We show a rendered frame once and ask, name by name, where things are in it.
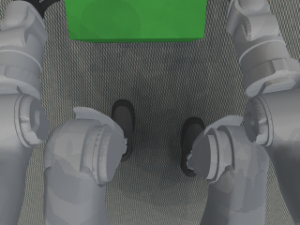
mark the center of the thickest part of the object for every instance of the robot left foot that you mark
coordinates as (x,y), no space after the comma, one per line
(124,115)

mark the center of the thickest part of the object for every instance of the right robot forearm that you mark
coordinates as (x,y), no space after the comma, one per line
(260,48)

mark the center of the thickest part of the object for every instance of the left robot forearm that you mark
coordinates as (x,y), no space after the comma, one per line
(22,38)

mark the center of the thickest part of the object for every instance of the robot foot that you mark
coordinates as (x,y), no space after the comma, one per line
(191,129)
(124,115)

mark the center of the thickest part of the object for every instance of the robot left hand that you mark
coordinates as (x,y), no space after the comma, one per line
(42,6)

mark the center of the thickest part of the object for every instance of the robot right upper arm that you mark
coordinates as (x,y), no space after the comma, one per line
(273,121)

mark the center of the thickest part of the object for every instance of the robot left upper arm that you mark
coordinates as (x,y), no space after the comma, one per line
(23,125)

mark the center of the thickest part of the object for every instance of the carton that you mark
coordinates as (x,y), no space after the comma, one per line
(135,21)

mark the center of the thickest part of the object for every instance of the robot right foot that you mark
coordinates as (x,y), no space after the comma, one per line
(191,129)

